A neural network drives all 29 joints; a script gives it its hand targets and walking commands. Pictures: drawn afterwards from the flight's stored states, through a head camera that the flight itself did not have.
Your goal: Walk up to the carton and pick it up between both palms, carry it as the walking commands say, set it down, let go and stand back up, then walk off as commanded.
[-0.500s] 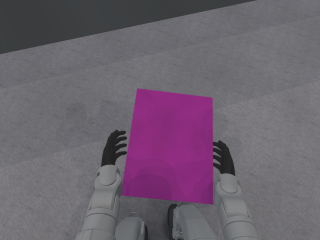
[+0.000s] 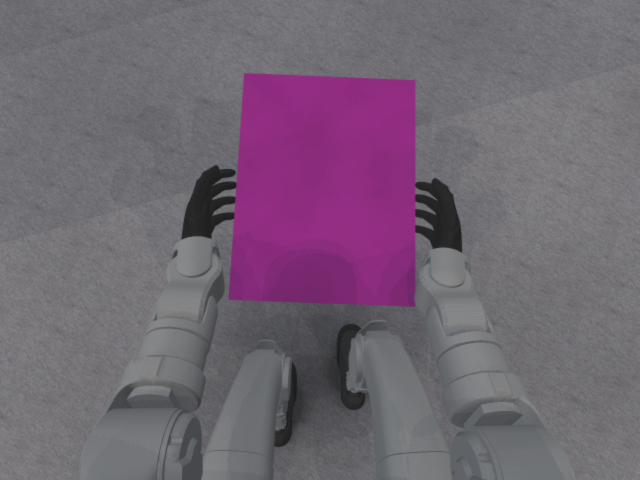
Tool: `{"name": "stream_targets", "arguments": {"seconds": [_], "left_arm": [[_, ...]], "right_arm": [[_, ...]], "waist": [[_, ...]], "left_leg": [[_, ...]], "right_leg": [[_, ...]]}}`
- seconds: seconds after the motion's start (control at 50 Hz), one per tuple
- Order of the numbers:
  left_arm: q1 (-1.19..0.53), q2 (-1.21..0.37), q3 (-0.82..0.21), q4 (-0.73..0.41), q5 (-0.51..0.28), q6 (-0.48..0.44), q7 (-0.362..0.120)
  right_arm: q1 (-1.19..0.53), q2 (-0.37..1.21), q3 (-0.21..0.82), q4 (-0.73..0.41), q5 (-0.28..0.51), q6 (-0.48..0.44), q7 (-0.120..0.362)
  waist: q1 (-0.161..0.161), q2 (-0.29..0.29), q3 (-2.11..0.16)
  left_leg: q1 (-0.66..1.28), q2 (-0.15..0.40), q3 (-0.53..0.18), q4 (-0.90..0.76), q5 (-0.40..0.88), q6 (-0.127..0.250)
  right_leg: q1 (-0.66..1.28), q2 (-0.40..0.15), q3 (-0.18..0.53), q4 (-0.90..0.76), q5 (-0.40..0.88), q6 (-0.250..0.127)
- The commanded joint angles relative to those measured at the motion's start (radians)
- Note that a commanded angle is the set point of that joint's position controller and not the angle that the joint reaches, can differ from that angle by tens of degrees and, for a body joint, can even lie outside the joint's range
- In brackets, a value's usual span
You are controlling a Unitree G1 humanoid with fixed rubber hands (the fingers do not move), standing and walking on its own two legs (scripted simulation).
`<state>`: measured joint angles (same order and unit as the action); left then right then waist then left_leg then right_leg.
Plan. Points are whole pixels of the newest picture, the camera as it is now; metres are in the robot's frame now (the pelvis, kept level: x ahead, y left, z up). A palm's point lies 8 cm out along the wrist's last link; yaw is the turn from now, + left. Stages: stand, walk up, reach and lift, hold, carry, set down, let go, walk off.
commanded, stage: set down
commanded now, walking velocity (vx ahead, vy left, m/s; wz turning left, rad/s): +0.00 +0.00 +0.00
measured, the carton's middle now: (323, 205) +0.46 +0.00 -0.20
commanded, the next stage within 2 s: none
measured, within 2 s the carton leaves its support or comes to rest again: neither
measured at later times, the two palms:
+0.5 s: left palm (213, 215) +0.44 +0.16 -0.18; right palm (418, 221) +0.43 -0.14 -0.20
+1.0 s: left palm (230, 208) +0.47 +0.16 -0.26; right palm (408, 214) +0.46 -0.14 -0.28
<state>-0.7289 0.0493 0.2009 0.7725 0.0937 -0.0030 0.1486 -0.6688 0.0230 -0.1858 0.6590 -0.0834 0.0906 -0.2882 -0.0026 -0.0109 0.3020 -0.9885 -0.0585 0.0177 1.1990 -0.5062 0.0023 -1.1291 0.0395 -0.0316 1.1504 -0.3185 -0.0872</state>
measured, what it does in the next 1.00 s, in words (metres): lowers itself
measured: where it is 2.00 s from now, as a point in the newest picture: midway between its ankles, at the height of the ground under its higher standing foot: (316, 399)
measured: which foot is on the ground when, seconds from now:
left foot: down 0.00-1.00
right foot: down 0.00-1.00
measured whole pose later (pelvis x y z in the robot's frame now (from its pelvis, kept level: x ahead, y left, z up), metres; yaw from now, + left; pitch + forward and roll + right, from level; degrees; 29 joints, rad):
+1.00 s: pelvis -0.04 +0.02 -0.13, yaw +1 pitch +24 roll +3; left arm -1.23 0.16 0.17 0.78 -0.12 0.15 0.27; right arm -1.21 -0.22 -0.14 0.80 0.15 0.19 -0.30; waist -0.01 -0.01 0.50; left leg -1.53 -0.08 0.05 1.73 -0.62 0.02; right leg -1.67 0.02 -0.03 1.63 -0.38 -0.08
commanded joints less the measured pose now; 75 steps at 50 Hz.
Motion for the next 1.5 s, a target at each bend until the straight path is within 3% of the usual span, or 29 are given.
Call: {"name": "stream_targets", "arguments": {"seconds": [0.0, 0.06, 0.08, 0.1, 0.14, 0.16, 0.18, 0.2, 0.28, 0.3, 0.36, 0.4, 0.5, 0.6, 0.64, 0.68, 0.74, 0.78, 0.88, 0.9, 0.94, 1.02, 1.12, 1.18, 1.26, 1.36, 1.4, 1.44, 1.48], "left_arm": [[-0.426, -0.078, -0.205, -0.120, -0.154, -0.071, -0.071], [-0.475, -0.028, -0.225, -0.259, -0.202, -0.065, -0.032], [-0.482, -0.027, -0.236, -0.292, -0.222, -0.053, -0.023], [-0.502, -0.029, -0.266, -0.360, -0.244, -0.053, -0.011], [-0.524, -0.036, -0.258, -0.354, -0.249, -0.037, 0.005], [-0.577, -0.054, -0.290, -0.354, -0.267, -0.037, 0.011], [-0.554, -0.029, -0.237, -0.306, -0.246, -0.027, 0.009], [-0.587, -0.017, -0.240, -0.278, -0.245, -0.026, 0.011], [-0.584, -0.087, -0.212, -0.148, -0.201, -0.025, 0.009], [-0.600, -0.093, -0.208, -0.118, -0.188, -0.024, 0.004], [-0.585, -0.077, -0.134, -0.009, -0.128, -0.010, -0.008], [-0.571, -0.060, -0.074, 0.037, -0.096, 0.002, -0.014], [-0.735, -0.157, -0.192, -0.065, -0.166, 0.022, -0.045], [-0.866, -0.063, -0.327, -0.383, -0.295, 0.027, 0.002], [-0.922, -0.023, -0.329, -0.458, -0.327, 0.044, 0.022], [-0.902, -0.048, -0.315, -0.413, -0.339, 0.068, 0.039], [-0.919, -0.018, -0.319, -0.432, -0.368, 0.096, 0.053], [-0.947, 0.000, -0.302, -0.404, -0.358, 0.116, 0.054], [-1.070, 0.006, -0.223, -0.112, -0.291, 0.105, 0.016], [-1.076, -0.023, -0.192, -0.023, -0.262, 0.109, -0.005], [-1.106, -0.113, -0.155, 0.100, -0.204, 0.126, -0.056], [-1.171, -0.393, -0.149, 0.159, -0.129, 0.135, -0.147], [-1.188, -0.544, -0.157, 0.170, -0.084, 0.187, -0.225], [-1.229, -0.646, -0.269, 0.025, -0.135, 0.218, -0.240], [-1.403, -0.677, -0.471, -0.317, -0.280, 0.212, -0.221], [-1.395, -0.639, -0.576, -0.411, -0.381, 0.196, -0.156], [-1.382, -0.619, -0.513, -0.343, -0.342, 0.190, -0.137], [-1.305, -0.640, -0.442, -0.110, -0.303, 0.200, -0.146], [-1.301, -0.605, -0.317, 0.016, -0.231, 0.192, -0.166]], "right_arm": [[-0.482, 0.158, 0.254, -0.164, 0.111, -0.079, 0.063], [-0.515, 0.085, 0.257, -0.248, 0.161, -0.084, 0.048], [-0.571, 0.072, 0.279, -0.328, 0.184, -0.083, 0.047], [-0.550, 0.077, 0.284, -0.340, 0.204, -0.079, 0.042], [-0.589, 0.048, 0.261, -0.306, 0.225, -0.068, 0.052], [-0.616, 0.039, 0.236, -0.278, 0.220, -0.067, 0.052], [-0.634, 0.033, 0.215, -0.236, 0.216, -0.057, 0.055], [-0.622, 0.003, 0.166, -0.190, 0.189, -0.060, 0.053], [-0.636, 0.017, 0.152, -0.045, 0.156, -0.064, 0.085], [-0.637, 0.003, 0.114, -0.006, 0.131, -0.063, 0.088], [-0.635, -0.009, 0.055, 0.059, 0.086, -0.054, 0.104], [-0.645, -0.007, 0.051, 0.081, 0.070, -0.046, 0.112], [-0.803, 0.075, 0.158, -0.049, 0.117, -0.033, 0.125], [-0.887, -0.032, 0.236, -0.289, 0.203, -0.029, 0.071], [-0.964, -0.050, 0.241, -0.330, 0.255, -0.012, 0.062], [-1.035, -0.052, 0.271, -0.355, 0.300, -0.004, 0.059], [-1.100, -0.098, 0.306, -0.420, 0.340, 0.009, 0.044], [-1.109, -0.139, 0.294, -0.363, 0.342, 0.025, 0.043], [-1.138, -0.096, 0.191, 0.016, 0.243, 0.030, 0.076], [-1.158, -0.048, 0.182, 0.072, 0.234, 0.036, 0.098], [-1.211, 0.040, 0.152, 0.144, 0.196, 0.049, 0.146], [-1.396, 0.282, 0.190, 0.051, 0.173, 0.051, 0.231], [-1.370, 0.358, 0.178, 0.167, 0.113, 0.108, 0.324], [-1.363, 0.394, 0.224, 0.085, 0.128, 0.123, 0.360], [-1.407, 0.393, 0.313, -0.123, 0.203, 0.108, 0.361], [-1.471, 0.300, 0.375, -0.306, 0.294, 0.073, 0.323], [-1.495, 0.294, 0.357, -0.225, 0.313, 0.069, 0.325], [-1.533, 0.289, 0.338, -0.095, 0.303, 0.061, 0.335], [-1.554, 0.342, 0.331, 0.032, 0.294, 0.066, 0.363]], "waist": [[0.081, -0.025, -1.143], [0.071, -0.013, -1.357], [0.092, -0.021, -1.411], [0.068, -0.023, -1.456], [0.089, 0.017, -1.408], [0.045, 0.030, -1.374], [0.076, 0.018, -1.327], [0.023, 0.014, -1.253], [0.049, 0.053, -1.092], [0.016, 0.057, -1.048], [0.011, 0.054, -0.996], [0.047, 0.028, -1.010], [0.037, 0.028, -1.271], [0.004, 0.003, -1.698], [0.009, 0.030, -1.747], [0.039, 0.026, -1.772], [0.029, -0.021, -1.924], [0.017, -0.017, -1.858], [0.011, 0.014, -1.258], [0.040, 0.017, -1.161], [0.043, 0.010, -1.065], [0.071, 0.007, -1.191], [0.040, 0.013, -1.175], [-0.020, 0.047, -1.365], [-0.107, 0.087, -1.789], [-0.150, 0.042, -2.050], [-0.102, 0.083, -1.879], [-0.081, 0.081, -1.603], [0.004, 0.073, -1.282]], "left_leg": [[-0.296, -0.037, -0.109, 0.011, 0.249, 0.042], [-0.241, -0.044, -0.104, 0.029, 0.311, 0.044], [-0.232, -0.052, -0.086, 0.040, 0.321, 0.049], [-0.200, -0.054, -0.091, 0.039, 0.346, 0.050], [-0.178, -0.054, -0.091, 0.031, 0.321, 0.045], [-0.190, -0.056, -0.095, 0.034, 0.285, 0.046], [-0.199, -0.050, -0.085, 0.038, 0.243, 0.049], [-0.231, -0.041, -0.108, 0.049, 0.228, 0.043], [-0.304, -0.038, -0.118, 0.082, 0.190, 0.022], [-0.348, -0.039, -0.121, 0.090, 0.168, 0.017], [-0.429, -0.043, -0.126, 0.126, 0.120, 0.015], [-0.467, -0.046, -0.116, 0.136, 0.081, 0.016], [-0.540, -0.064, -0.095, 0.230, 0.142, 0.011], [-0.426, -0.073, -0.067, 0.273, 0.285, 0.019], [-0.342, -0.070, -0.060, 0.287, 0.266, 0.027], [-0.298, -0.067, -0.057, 0.288, 0.244, 0.036], [-0.302, -0.067, -0.049, 0.326, 0.277, 0.038], [-0.359, -0.060, -0.033, 0.339, 0.230, 0.031], [-0.654, -0.051, -0.076, 0.368, 0.005, 0.034], [-0.692, -0.053, -0.072, 0.385, -0.029, 0.037], [-0.737, -0.055, -0.077, 0.418, -0.075, 0.038], [-0.787, -0.073, -0.068, 0.497, -0.040, 0.035], [-0.831, -0.078, -0.062, 0.520, -0.058, 0.024], [-0.719, -0.087, -0.069, 0.530, 0.073, 0.014], [-0.517, -0.106, -0.066, 0.599, 0.324, -0.006], [-0.515, -0.092, -0.066, 0.658, 0.482, 0.005], [-0.551, -0.092, -0.073, 0.650, 0.425, 0.008], [-0.648, -0.088, -0.073, 0.650, 0.281, 0.007], [-0.742, -0.095, -0.056, 0.652, 0.162, 0.014]], "right_leg": [[0.700, 0.012, 0.337, -0.004, 0.279, 0.079], [0.763, 0.021, 0.311, 0.062, 0.413, 0.075], [0.785, 0.030, 0.301, 0.063, 0.442, 0.075], [0.814, 0.033, 0.286, 0.080, 0.487, 0.073], [0.717, 0.040, 0.255, 0.092, 0.423, 0.068], [0.672, 0.047, 0.232, 0.096, 0.376, 0.058], [0.634, 0.042, 0.237, 0.085, 0.298, 0.061], [0.571, 0.039, 0.233, 0.098, 0.276, 0.058], [0.319, 0.039, 0.203, 0.146, 0.179, 0.036], [0.289, 0.039, 0.201, 0.152, 0.168, 0.036], [0.223, 0.035, 0.210, 0.176, 0.110, 0.043], [0.226, 0.034, 0.221, 0.184, 0.049, 0.047], [0.340, 0.040, 0.238, 0.270, 0.153, 0.049], [0.610, 0.045, 0.211, 0.360, 0.416, 0.050], [0.628, 0.042, 0.198, 0.364, 0.351, 0.050], [0.631, 0.040, 0.188, 0.367, 0.316, 0.048], [0.790, 0.033, 0.180, 0.409, 0.445, 0.047], [0.779, 0.030, 0.185, 0.413, 0.422, 0.048], [0.320, 0.020, 0.213, 0.417, 0.059, 0.028], [0.240, 0.019, 0.229, 0.420, -0.026, 0.029], [0.141, 0.027, 0.226, 0.437, -0.112, 0.031], [0.189, 0.034, 0.262, 0.508, -0.077, 0.034], [0.087, 0.023, 0.214, 0.571, -0.075, 0.038], [0.103, 0.027, 0.150, 0.630, 0.106, 0.036], [0.249, 0.026, 0.107, 0.716, 0.435, 0.021], [0.486, 0.012, 0.123, 0.807, 0.699, 0.011], [0.368, 0.008, 0.127, 0.810, 0.611, 0.021], [0.204, 0.009, 0.119, 0.793, 0.447, 0.021], [-0.015, 0.013, 0.117, 0.773, 0.276, 0.032]]}}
